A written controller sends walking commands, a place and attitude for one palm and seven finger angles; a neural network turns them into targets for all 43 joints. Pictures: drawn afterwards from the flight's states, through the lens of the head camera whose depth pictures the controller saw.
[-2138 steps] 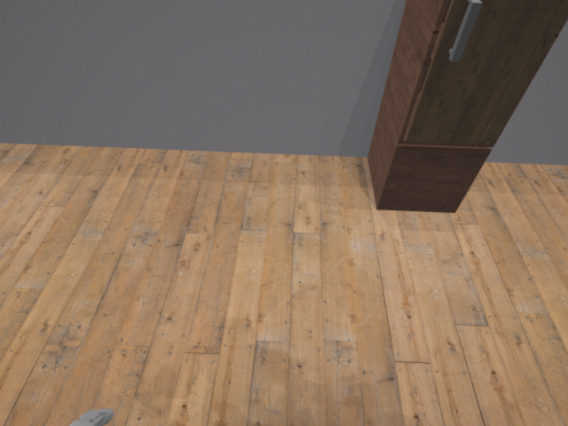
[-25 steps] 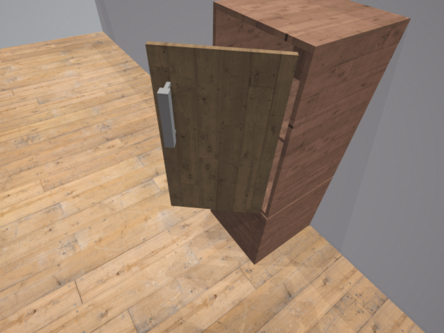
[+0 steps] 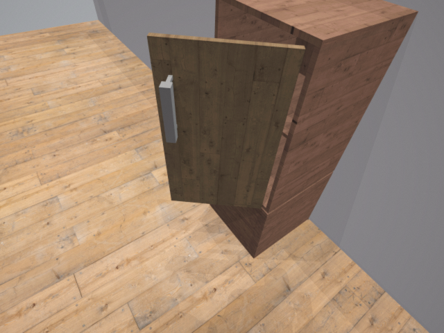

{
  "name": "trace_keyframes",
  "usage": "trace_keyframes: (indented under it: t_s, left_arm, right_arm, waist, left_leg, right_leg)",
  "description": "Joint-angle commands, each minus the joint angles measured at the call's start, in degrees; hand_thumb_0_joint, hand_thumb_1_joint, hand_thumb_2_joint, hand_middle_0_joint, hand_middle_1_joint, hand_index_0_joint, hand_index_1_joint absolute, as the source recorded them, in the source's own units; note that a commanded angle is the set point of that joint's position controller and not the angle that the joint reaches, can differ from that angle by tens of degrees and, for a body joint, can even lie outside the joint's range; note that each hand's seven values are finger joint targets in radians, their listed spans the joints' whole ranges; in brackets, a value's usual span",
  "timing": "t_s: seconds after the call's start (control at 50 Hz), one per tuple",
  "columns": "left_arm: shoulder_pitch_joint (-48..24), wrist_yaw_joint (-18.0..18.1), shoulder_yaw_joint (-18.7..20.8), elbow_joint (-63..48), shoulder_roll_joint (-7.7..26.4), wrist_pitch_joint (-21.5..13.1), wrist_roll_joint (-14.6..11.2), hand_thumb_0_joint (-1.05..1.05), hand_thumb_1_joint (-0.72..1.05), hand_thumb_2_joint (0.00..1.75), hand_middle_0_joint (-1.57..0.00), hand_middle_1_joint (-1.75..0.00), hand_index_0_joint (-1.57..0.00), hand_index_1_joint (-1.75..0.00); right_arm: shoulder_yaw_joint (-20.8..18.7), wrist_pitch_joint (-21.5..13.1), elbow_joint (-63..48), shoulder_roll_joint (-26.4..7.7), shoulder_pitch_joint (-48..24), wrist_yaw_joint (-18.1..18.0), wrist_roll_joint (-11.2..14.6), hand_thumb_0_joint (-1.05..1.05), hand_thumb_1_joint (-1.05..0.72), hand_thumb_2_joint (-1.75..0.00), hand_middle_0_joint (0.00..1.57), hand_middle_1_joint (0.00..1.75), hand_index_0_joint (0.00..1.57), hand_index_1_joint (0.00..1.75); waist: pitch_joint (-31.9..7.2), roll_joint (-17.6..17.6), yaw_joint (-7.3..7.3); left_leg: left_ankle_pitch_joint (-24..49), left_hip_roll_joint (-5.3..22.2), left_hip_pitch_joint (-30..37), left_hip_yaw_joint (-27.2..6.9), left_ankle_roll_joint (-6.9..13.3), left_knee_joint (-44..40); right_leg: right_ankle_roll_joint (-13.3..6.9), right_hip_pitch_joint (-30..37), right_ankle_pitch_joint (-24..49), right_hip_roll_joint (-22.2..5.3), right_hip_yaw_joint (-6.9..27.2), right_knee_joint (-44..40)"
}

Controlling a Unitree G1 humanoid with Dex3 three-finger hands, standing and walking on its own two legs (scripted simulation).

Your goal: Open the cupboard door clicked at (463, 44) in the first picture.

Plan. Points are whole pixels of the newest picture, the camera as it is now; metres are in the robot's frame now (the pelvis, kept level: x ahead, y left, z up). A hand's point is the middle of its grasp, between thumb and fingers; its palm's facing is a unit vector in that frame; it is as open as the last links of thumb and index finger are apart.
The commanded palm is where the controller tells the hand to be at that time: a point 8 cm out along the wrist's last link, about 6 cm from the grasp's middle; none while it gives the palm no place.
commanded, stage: look again from close up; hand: left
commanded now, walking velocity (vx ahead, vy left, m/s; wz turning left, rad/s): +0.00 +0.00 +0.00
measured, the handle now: (170, 109) +0.59 +0.17 +0.08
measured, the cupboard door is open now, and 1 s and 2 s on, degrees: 50 50 50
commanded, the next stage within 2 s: shuffle to correct the standing spot in 0.18 s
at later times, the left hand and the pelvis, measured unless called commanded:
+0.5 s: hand out of the picture -0.01 +0.15 -0.18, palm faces +0.04 -0.99 -0.14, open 7.4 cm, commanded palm none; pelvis +0.03 +0.00 +0.00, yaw -1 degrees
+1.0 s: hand out of the picture +0.04 +0.16 -0.19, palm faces +0.06 -0.98 -0.19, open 7.4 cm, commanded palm none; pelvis +0.03 -0.01 -0.01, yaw +0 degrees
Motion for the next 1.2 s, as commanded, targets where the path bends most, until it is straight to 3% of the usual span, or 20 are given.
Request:
trace_keyframes:
  t_s: [0.0, 0.26, 0.3, 0.38, 0.48, 0.54, 0.58, 0.62, 0.64, 0.68, 0.74, 0.8, 0.86, 0.9, 0.94, 0.96, 1.0, 1.08, 1.18]
  left_arm:
    - [4.5, 0.6, 1.0, -1.4, 4.2, -0.9, 0.0, 0.00, 0.90, 0.90, -0.20, -0.30, -0.20, -0.30]
    - [5.1, 0.6, 1.3, -1.7, 3.2, -0.8, 0.1, 0.00, 0.90, 0.90, -0.20, -0.30, -0.20, -0.30]
    - [5.7, 0.4, 1.2, -1.3, 2.5, -0.7, 0.2, 0.00, 0.90, 0.90, -0.20, -0.30, -0.20, -0.30]
    - [5.5, -0.4, 1.8, -2.3, 2.0, 0.0, 0.9, 0.00, 0.90, 0.90, -0.20, -0.30, -0.20, -0.30]
    - [6.4, -1.3, 2.5, -3.1, 1.3, -0.3, 0.8, 0.00, 0.90, 0.90, -0.20, -0.30, -0.20, -0.30]
    - [8.0, -0.8, 2.5, -2.6, 1.2, -0.8, 0.5, 0.00, 0.90, 0.90, -0.20, -0.30, -0.20, -0.30]
    - [9.6, 0.0, 2.3, -1.4, 2.2, -1.3, 0.0, 0.00, 0.90, 0.90, -0.20, -0.30, -0.20, -0.30]
    - [8.9, 0.6, 1.9, -1.2, 3.5, -1.7, -0.5, 0.00, 0.90, 0.90, -0.20, -0.30, -0.20, -0.30]
    - [8.4, 0.8, 1.9, -1.6, 3.8, -1.7, -0.6, 0.00, 0.90, 0.90, -0.20, -0.30, -0.20, -0.30]
    - [7.7, 1.3, 2.2, -2.4, 4.5, -1.3, -0.6, 0.00, 0.90, 0.90, -0.20, -0.30, -0.20, -0.30]
    - [6.9, 1.7, 3.1, -3.7, 6.2, -0.8, -0.3, 0.00, 0.90, 0.90, -0.20, -0.30, -0.20, -0.30]
    - [4.8, 1.6, 3.6, -4.3, 7.3, -0.2, -0.2, 0.00, 0.90, 0.90, -0.20, -0.30, -0.20, -0.30]
    - [0.4, 1.3, 3.5, -5.4, 7.3, 0.3, -0.1, 0.00, 0.90, 0.90, -0.20, -0.30, -0.20, -0.30]
    - [-2.3, 0.8, 3.3, -6.2, 6.6, 0.5, -0.1, 0.00, 0.90, 0.90, -0.20, -0.30, -0.20, -0.30]
    - [-2.9, 0.6, 3.0, -6.7, 5.4, 0.9, -0.1, 0.00, 0.90, 0.90, -0.20, -0.30, -0.20, -0.30]
    - [-2.4, 0.6, 2.8, -6.3, 5.0, 1.1, 0.1, 0.00, 0.90, 0.90, -0.20, -0.30, -0.20, -0.30]
    - [-1.1, 0.4, 2.6, -5.4, 4.9, 1.0, 0.2, 0.00, 0.90, 0.90, -0.20, -0.30, -0.20, -0.30]
    - [-0.8, 0.1, 2.3, -4.6, 5.6, 0.7, 0.3, 0.00, 0.90, 0.90, -0.20, -0.30, -0.20, -0.30]
    - [0.1, 0.0, 1.9, -3.7, 5.4, 0.2, 0.3, 0.00, 0.90, 0.90, -0.20, -0.30, -0.20, -0.30]
  right_arm:
    - [-1.5, -0.9, -1.5, -6.3, 3.5, -0.4, -0.3, 0.00, -0.90, -0.90, 0.20, 0.30, 0.20, 0.30]
    - [-1.5, -1.1, -1.6, -5.6, 4.7, -0.6, -0.3, 0.00, -0.90, -0.90, 0.20, 0.30, 0.20, 0.30]
    - [-1.5, -1.0, -1.1, -5.6, 5.5, -0.7, -0.5, 0.00, -0.90, -0.90, 0.20, 0.30, 0.20, 0.30]
    - [-2.5, -0.5, -1.5, -7.4, 5.9, -0.8, -0.8, 0.00, -0.90, -0.90, 0.20, 0.30, 0.20, 0.30]
    - [-2.9, -1.2, -1.9, -7.7, 6.9, -1.2, -0.8, 0.00, -0.90, -0.90, 0.20, 0.30, 0.20, 0.30]
    - [-2.1, -1.7, -1.9, -5.8, 7.1, -1.5, -0.6, 0.00, -0.90, -0.90, 0.20, 0.30, 0.20, 0.30]
    - [-1.4, -1.9, -1.3, -4.2, 7.7, -1.9, -0.3, 0.00, -0.90, -0.90, 0.20, 0.30, 0.20, 0.30]
    - [-1.2, -1.6, -0.8, -4.3, 7.8, -2.2, 0.0, 0.00, -0.90, -0.90, 0.20, 0.30, 0.20, 0.30]
    - [-1.3, -1.5, -0.7, -4.3, 7.8, -2.3, 0.1, 0.00, -0.90, -0.90, 0.20, 0.30, 0.20, 0.30]
    - [-1.7, -1.0, -1.0, -4.2, 7.7, -2.3, 0.1, 0.00, -0.90, -0.90, 0.20, 0.30, 0.20, 0.30]
    - [-2.5, 0.0, -2.3, -5.0, 6.9, -2.2, -0.1, 0.00, -0.90, -0.90, 0.20, 0.30, 0.20, 0.30]
    - [-3.0, 1.0, -3.5, -4.3, 5.4, -1.8, 0.0, 0.00, -0.90, -0.90, 0.20, 0.30, 0.20, 0.30]
    - [-2.9, 1.7, -3.8, -3.6, 3.9, -1.4, -0.1, 0.00, -0.90, -0.90, 0.20, 0.30, 0.20, 0.30]
    - [-2.7, 1.5, -3.7, -4.3, 3.9, -1.1, -0.4, 0.00, -0.90, -0.90, 0.20, 0.30, 0.20, 0.30]
    - [-2.6, 0.6, -4.0, -6.1, 2.5, -1.0, -0.7, 0.00, -0.90, -0.90, 0.20, 0.30, 0.20, 0.30]
    - [-2.5, 0.4, -4.3, -6.7, 0.7, -0.8, -0.7, 0.00, -0.90, -0.90, 0.20, 0.30, 0.20, 0.30]
    - [-2.3, 0.0, -4.8, -7.5, -0.9, -0.6, -0.6, 0.00, -0.90, -0.90, 0.20, 0.30, 0.20, 0.30]
    - [-2.2, -0.1, -4.5, -7.9, -0.7, -0.3, -0.7, 0.00, -0.90, -0.90, 0.20, 0.30, 0.20, 0.30]
    - [-2.0, -0.3, -3.7, -8.1, 0.8, -0.2, -0.7, 0.00, -0.90, -0.90, 0.20, 0.30, 0.20, 0.30]
  waist:
    - [4.5, 1.8, -0.21]
    - [5.0, 1.7, -0.08]
    - [4.5, 1.8, -0.29]
    - [8.5, 4.3, -0.34]
    - [9.2, 4.1, -0.41]
    - [7.4, 2.9, 0.22]
    - [4.1, -0.5, -0.01]
    - [1.6, -1.7, -0.75]
    - [0.6, -0.5, -0.75]
    - [-1.3, -0.1, -0.65]
    - [-3.4, -0.7, -0.46]
    - [-4.2, -2.4, -0.44]
    - [-0.7, -5.0, -1.36]
    - [1.0, -2.4, -1.92]
    - [2.0, 5.4, -0.65]
    - [3.2, 6.3, 0.29]
    - [2.9, 5.0, 1.11]
    - [4.1, 4.0, 0.84]
    - [4.4, 2.4, 0.44]
  left_leg:
    - [-3.9, 8.7, -9.1, -9.0, -1.8, -9.3]
    - [-3.6, 9.1, -9.6, -9.3, -1.7, -9.9]
    - [-9.9, 9.3, -9.1, -9.9, -1.5, -11.0]
    - [-23.0, 12.6, -11.6, -14.2, 0.6, -15.0]
    - [-17.7, 14.0, -8.6, -14.6, 2.1, -12.1]
    - [-1.0, 11.0, -8.5, -9.6, 0.6, -6.3]
    - [13.4, 8.1, -6.7, -5.2, -1.4, -0.3]
    - [19.1, 8.2, -3.4, -4.8, -2.8, -0.7]
    - [20.4, 8.3, -2.5, -4.7, -3.1, -0.8]
    - [23.6, 8.4, -1.5, -4.6, -3.5, 0.3]
    - [21.0, 7.8, -2.7, -3.4, -3.9, 4.1]
    - [10.7, 6.2, -4.3, -2.7, -4.4, 8.2]
    - [2.3, 5.8, -3.3, -3.4, -4.2, 7.6]
    - [5.6, 7.4, -0.9, -5.2, -3.4, 2.4]
    - [8.2, 11.0, -5.0, -9.8, -1.5, -4.1]
    - [6.5, 12.0, -8.6, -11.0, -0.9, -6.8]
    - [3.2, 11.5, -10.5, -11.0, -1.0, -8.2]
    - [-6.2, 10.5, -11.0, -11.2, -1.5, -11.4]
    - [-7.7, 10.0, -10.2, -11.0, -1.8, -12.5]
  right_leg:
    - [-1.4, 2.3, -1.0, -4.4, 5.7, -2.5]
    - [-1.3, 2.5, -0.1, -4.0, 5.5, -1.9]
    - [-1.1, 2.4, -4.5, -3.4, 4.9, -1.3]
    - [-1.2, -1.6, -11.4, -0.8, 2.1, 3.6]
    - [-2.3, -3.8, -9.0, -0.7, 2.5, 5.1]
    - [-2.7, 0.8, -0.2, -2.3, 5.0, 3.0]
    - [-3.6, 5.3, 15.9, -4.7, 7.5, 3.0]
    - [-3.7, 6.8, 31.3, -6.4, 7.5, 3.4]
    - [-3.4, 7.4, 34.3, -7.0, 7.4, 3.8]
    - [-3.3, 8.0, 37.3, -7.3, 7.3, 5.5]
    - [-4.2, 9.0, 39.9, -9.1, 8.4, 6.8]
    - [-6.8, 7.7, 36.6, -12.1, 10.9, 4.8]
    - [-7.8, 0.9, 19.8, -12.8, 12.0, -0.2]
    - [-5.7, -3.5, 7.8, -9.1, 9.9, -0.4]
    - [-2.6, -0.7, 0.7, -3.9, 6.0, 1.9]
    - [-1.6, 2.1, -1.4, -2.9, 4.7, 2.4]
    - [-1.2, 4.8, -0.7, -3.0, 4.5, 1.8]
    - [-1.2, 4.3, -2.2, -3.4, 5.2, -0.4]
    - [-1.0, 4.0, -1.9, -3.7, 5.4, -1.9]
